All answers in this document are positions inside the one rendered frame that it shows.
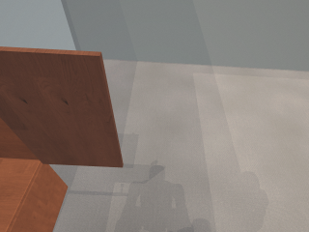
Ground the cupboard door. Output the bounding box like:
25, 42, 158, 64
0, 46, 124, 168

